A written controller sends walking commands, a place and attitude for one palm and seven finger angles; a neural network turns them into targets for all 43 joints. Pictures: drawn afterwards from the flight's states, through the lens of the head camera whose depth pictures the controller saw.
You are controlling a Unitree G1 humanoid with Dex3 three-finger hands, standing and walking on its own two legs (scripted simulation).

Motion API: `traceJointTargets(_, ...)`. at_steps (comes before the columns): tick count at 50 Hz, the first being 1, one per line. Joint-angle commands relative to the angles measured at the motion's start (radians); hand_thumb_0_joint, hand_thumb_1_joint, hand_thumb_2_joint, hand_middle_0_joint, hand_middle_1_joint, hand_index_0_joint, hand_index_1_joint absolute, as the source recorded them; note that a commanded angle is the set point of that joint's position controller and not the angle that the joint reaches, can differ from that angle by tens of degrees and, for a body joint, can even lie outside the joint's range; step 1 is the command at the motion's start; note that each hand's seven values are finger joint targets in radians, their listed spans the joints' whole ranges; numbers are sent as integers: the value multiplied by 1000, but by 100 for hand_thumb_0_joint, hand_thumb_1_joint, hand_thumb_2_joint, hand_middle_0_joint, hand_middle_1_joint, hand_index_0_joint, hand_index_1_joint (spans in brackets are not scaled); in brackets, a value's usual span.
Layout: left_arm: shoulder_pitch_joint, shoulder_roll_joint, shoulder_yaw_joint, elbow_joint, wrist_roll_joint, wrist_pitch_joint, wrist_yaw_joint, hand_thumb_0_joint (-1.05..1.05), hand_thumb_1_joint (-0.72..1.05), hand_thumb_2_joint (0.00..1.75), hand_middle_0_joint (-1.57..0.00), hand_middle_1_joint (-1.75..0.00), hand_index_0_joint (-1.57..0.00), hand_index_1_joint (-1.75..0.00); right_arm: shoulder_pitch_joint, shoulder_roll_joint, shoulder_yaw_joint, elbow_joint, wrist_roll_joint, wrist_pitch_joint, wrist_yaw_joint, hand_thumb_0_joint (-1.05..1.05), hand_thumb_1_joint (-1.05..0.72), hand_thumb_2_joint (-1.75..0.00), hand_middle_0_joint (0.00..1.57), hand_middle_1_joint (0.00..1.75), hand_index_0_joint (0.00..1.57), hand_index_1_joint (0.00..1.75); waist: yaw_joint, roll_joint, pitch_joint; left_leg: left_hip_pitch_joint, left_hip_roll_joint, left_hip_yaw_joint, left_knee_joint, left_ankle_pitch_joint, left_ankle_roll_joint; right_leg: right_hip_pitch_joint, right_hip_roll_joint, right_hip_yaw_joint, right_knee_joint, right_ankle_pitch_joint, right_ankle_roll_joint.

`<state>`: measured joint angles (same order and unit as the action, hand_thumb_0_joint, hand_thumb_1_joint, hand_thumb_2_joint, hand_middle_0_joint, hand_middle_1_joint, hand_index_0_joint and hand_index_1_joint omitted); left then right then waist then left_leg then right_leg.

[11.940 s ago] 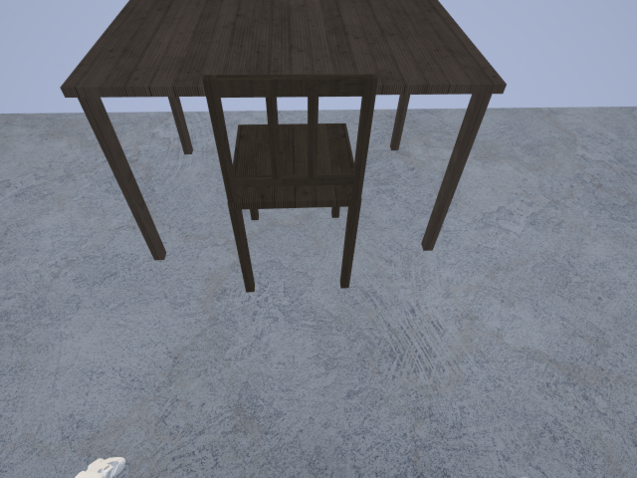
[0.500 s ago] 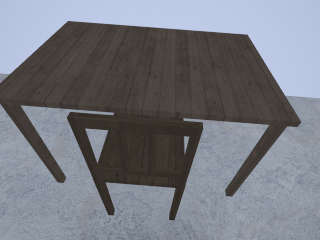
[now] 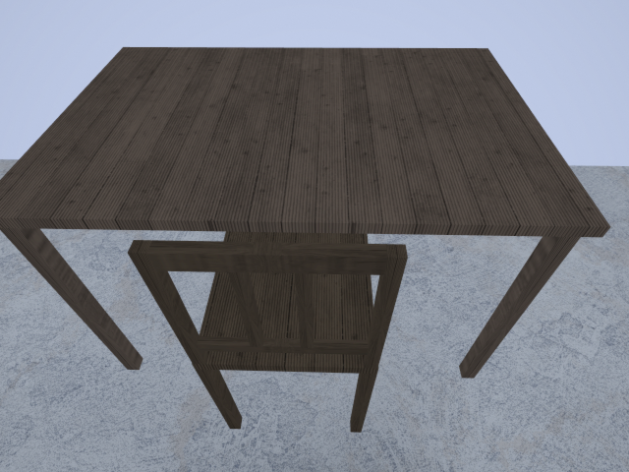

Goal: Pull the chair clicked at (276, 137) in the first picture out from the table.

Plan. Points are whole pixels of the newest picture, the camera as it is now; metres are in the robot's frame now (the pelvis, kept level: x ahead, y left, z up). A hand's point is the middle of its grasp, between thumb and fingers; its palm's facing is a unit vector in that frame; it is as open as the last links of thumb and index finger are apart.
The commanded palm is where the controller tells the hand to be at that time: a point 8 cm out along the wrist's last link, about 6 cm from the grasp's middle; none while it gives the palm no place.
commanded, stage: come to a stop and stand still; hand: left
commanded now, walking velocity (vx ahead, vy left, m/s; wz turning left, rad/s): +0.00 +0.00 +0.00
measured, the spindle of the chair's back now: (248, 309) +0.40 +0.14 -0.10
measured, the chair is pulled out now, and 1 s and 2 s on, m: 0.00 0.00 0.00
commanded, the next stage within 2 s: look again from close up in 0.10 s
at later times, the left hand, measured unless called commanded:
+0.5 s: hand out of the picture -0.03 +0.17 -0.17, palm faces +0.05 -0.98 -0.18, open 7.3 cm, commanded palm none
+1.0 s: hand out of the picture -0.04 +0.17 -0.17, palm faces +0.04 -0.99 -0.17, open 7.3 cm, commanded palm none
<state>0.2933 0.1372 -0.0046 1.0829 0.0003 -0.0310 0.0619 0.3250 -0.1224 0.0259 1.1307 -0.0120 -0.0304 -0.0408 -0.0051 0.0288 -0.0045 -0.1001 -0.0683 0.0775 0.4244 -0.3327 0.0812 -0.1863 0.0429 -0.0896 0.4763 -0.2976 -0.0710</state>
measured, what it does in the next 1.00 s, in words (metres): stands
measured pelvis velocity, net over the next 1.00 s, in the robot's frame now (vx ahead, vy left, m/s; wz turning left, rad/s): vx -0.02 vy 0.01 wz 0.00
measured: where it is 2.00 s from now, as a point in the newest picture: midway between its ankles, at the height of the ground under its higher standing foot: outside the picture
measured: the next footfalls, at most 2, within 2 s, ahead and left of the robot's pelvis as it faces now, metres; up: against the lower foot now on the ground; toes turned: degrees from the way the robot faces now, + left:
right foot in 1.52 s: +0.01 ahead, -0.17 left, +0.00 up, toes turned -1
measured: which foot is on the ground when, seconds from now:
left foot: down 0.00-1.00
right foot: down 0.00-1.00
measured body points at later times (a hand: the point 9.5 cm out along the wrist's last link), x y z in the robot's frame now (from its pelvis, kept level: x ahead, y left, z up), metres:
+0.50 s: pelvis -0.01 +0.01 +0.00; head +0.00 +0.01 +0.45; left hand -0.03 +0.22 -0.16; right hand -0.02 -0.20 -0.16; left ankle -0.06 +0.06 -0.74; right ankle -0.03 -0.07 -0.74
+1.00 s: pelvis -0.02 +0.01 +0.00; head -0.01 +0.02 +0.45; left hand -0.04 +0.22 -0.16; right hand -0.05 -0.19 -0.16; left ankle -0.06 +0.06 -0.74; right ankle -0.03 -0.07 -0.74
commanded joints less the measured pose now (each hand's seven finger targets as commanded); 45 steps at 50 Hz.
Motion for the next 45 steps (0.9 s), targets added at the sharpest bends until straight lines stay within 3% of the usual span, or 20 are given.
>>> traceJointTargets(1, 82, 68, 6, -29, 3, -10, -3, 0, 90, 90, -20, -30, -20, -30, 85, -85, -11, -6, 0, -17, -8, 0, -90, -90, 20, 30, 20, 30, 3, -34, 49, -37, 174, -161, -66, 400, -30, 34, -161, 170, -49, 380, -18)
traceJointTargets(5, 82, 78, 8, -35, 4, -10, -2, 0, 90, 90, -20, -30, -20, -30, 73, -94, -12, -5, 1, -18, -9, 0, -90, -90, 20, 30, 20, 30, 3, -28, 33, -10, 174, -162, -65, 455, -33, 47, -164, 169, -50, 418, -17)
traceJointTargets(14, 81, 80, 4, -27, 5, -1, -7, 0, 90, 90, -20, -30, -20, -30, 44, -105, -8, 2, 2, -16, -7, 0, -90, -90, 20, 30, 20, 30, 5, -10, 85, -20, 175, -165, -108, 366, -29, 21, -159, 167, -92, 278, -10)
traceJointTargets(16, 88, 80, 3, -25, 6, -3, -6, 0, 90, 90, -20, -30, -20, -30, 46, -104, -9, 6, 4, -19, -7, 0, -90, -90, 20, 30, 20, 30, 5, -15, 60, -2, 174, -167, -107, 388, -29, 34, -161, 169, -93, 296, -9)
traceJointTargets(32, 112, 63, -3, -8, 6, -1, -7, 0, 90, 90, -20, -30, -20, -30, 60, -89, -7, 30, 6, -24, -5, 0, -90, -90, 20, 30, 20, 30, 8, -37, 86, -21, 171, -173, -129, 314, -22, 11, -161, 168, -111, 228, -4)
traceJointTargets(39, 111, 59, -4, -6, 6, 3, -6, 0, 90, 90, -20, -30, -20, -30, 71, -81, -6, 35, 7, -23, -6, 0, -90, -90, 20, 30, 20, 30, 8, -15, 105, -43, 173, -178, -137, 298, -22, -4, -156, 163, -111, 192, -4)
traceJointTargets(45, 117, 57, -3, -5, 7, 2, -6, 0, 90, 90, -20, -30, -20, -30, 80, -78, -7, 40, 7, -27, -6, 0, -90, -90, 20, 30, 20, 30, 9, -21, 84, -32, 174, -175, -136, 317, -22, 2, -157, 165, -102, 211, -4)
